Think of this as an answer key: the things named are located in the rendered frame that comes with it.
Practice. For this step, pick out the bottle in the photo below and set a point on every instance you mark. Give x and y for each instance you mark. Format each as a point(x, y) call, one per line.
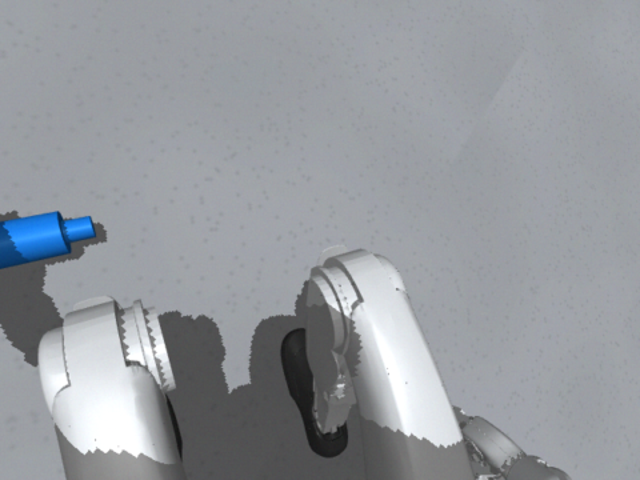
point(39, 237)

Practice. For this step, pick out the left robot foot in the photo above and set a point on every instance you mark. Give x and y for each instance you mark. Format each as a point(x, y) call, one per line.
point(175, 426)

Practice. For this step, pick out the right robot foot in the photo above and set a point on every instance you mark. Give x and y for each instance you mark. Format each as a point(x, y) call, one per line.
point(299, 380)

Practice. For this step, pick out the right robot hand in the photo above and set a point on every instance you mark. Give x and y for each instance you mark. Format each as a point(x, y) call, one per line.
point(491, 452)

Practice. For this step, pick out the right robot arm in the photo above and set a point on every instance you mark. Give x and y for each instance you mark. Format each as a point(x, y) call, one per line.
point(534, 468)

